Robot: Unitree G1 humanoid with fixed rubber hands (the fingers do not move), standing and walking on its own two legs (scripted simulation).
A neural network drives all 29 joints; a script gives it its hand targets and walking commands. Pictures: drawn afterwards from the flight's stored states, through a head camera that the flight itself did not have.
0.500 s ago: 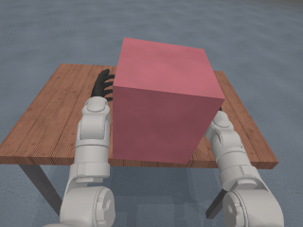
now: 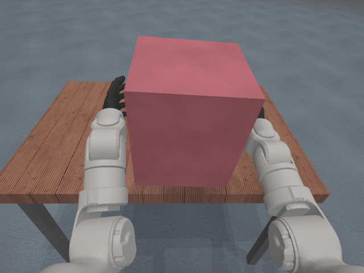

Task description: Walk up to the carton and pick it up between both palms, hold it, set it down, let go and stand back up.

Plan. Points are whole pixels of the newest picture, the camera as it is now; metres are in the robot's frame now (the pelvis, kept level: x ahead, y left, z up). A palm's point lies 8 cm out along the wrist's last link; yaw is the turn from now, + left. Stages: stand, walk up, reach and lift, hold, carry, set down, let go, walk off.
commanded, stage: reach and lift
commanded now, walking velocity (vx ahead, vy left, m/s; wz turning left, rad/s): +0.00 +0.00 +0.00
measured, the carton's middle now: (185, 116) +0.39 -0.01 +0.19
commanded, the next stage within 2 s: hold in 0.50 s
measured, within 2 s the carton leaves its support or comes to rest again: neither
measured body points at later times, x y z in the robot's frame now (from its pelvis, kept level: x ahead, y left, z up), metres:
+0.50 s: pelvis +0.01 +0.01 +0.00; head -0.04 +0.03 +0.45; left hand +0.40 +0.15 +0.22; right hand +0.39 -0.15 +0.21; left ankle +0.02 +0.10 -0.75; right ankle +0.05 -0.11 -0.75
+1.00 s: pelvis +0.00 +0.01 +0.00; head -0.06 +0.03 +0.44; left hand +0.38 +0.16 +0.24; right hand +0.38 -0.15 +0.23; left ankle +0.02 +0.10 -0.75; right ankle +0.05 -0.11 -0.75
